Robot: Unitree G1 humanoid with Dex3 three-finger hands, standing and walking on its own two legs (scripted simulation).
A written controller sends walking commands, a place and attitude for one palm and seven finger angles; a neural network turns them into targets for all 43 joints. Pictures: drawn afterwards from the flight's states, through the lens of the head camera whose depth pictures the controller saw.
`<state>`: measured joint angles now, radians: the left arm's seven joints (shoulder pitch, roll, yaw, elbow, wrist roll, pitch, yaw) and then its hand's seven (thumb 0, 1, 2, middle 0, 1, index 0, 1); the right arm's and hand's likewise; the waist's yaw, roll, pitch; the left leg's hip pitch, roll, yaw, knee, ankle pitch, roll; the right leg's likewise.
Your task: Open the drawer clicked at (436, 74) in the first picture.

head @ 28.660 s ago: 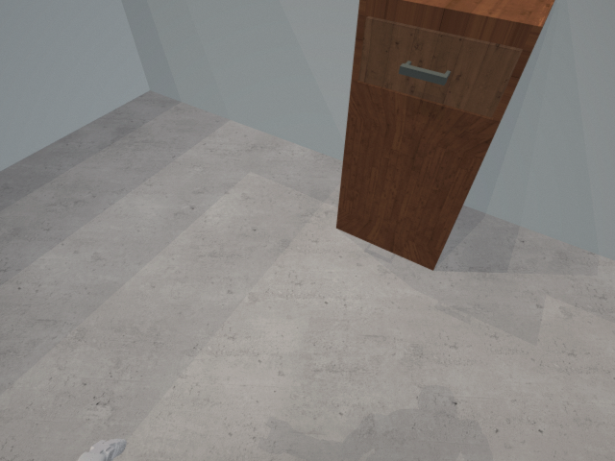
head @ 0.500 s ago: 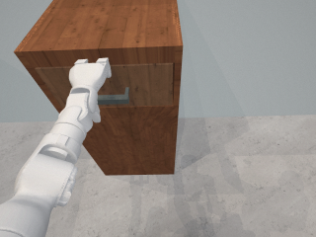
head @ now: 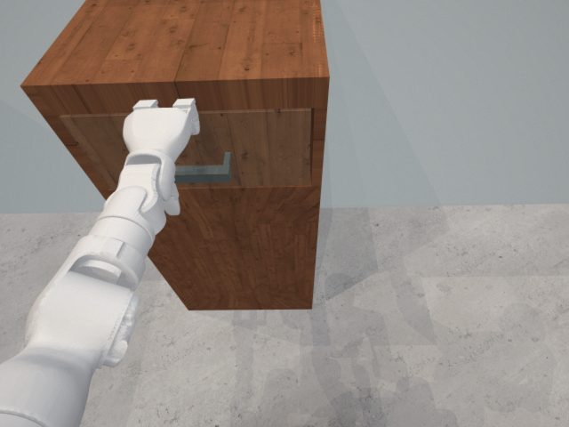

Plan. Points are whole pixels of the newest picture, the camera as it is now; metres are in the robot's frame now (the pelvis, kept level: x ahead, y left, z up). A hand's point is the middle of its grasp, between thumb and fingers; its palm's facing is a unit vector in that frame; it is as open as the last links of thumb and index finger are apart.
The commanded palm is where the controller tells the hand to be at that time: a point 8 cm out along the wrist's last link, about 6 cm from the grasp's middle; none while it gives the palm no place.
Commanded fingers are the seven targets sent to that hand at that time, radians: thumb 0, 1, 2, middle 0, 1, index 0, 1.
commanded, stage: re-aim the fingers above the handle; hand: left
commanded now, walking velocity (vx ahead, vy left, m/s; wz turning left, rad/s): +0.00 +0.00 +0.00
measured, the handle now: (195, 166) +0.54 +0.15 +0.03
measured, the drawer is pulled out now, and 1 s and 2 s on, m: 0.00 0.00 0.00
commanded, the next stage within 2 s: lower the fingers behind the handle in 1.10 s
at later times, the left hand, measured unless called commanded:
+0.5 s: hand (189, 160) +0.49 +0.14 +0.09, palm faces +0.07 -0.01 -1.00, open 13.4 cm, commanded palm +0.46 +0.16 +0.14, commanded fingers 0.00 -0.50 0.30 -0.30 -1.20 -0.30 -1.20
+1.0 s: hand (184, 165) +0.48 +0.14 +0.09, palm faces +0.06 -0.03 -1.00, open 13.8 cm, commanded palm +0.46 +0.16 +0.14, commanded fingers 0.00 -0.50 0.30 -0.30 -1.20 -0.30 -1.20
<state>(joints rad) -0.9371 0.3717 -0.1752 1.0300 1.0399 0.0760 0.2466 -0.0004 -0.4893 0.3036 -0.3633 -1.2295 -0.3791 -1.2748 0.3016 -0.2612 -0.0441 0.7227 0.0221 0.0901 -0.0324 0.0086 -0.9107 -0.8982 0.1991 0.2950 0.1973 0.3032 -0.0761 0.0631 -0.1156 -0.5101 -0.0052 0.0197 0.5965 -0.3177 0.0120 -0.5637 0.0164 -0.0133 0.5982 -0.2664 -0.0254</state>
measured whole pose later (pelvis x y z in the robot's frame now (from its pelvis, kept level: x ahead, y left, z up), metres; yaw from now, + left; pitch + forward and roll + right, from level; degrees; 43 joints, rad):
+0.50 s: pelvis +0.00 +0.01 +0.00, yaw -1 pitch +13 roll +0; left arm -0.88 0.31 -0.16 0.97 1.06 0.09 0.30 0.00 -0.49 0.30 -0.39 -1.24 -0.38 -1.26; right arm 0.27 -0.24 -0.04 0.72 0.01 0.11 -0.03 0.01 -0.91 -0.90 0.20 0.30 0.20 0.30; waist -0.08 0.07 -0.11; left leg -0.49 -0.01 0.05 0.59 -0.33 0.02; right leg -0.55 0.02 0.01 0.60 -0.27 -0.02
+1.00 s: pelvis +0.00 +0.01 +0.00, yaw +1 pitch +12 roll +0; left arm -0.86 0.35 -0.22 0.88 1.04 -0.03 0.25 0.00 -0.49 0.30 -0.32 -1.20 -0.33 -1.20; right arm 0.29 -0.26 -0.07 0.71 0.01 0.07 -0.04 0.01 -0.91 -0.90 0.20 0.29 0.20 0.30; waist -0.06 0.05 -0.09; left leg -0.49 -0.01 0.01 0.61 -0.33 0.02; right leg -0.54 0.01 -0.02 0.60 -0.28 -0.02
